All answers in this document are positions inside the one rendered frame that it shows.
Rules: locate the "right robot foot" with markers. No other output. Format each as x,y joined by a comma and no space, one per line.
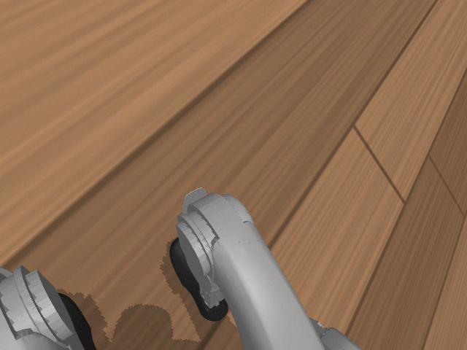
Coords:
188,280

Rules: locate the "right robot hand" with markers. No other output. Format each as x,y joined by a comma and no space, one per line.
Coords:
333,339

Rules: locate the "left robot foot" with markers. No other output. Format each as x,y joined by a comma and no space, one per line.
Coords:
81,326

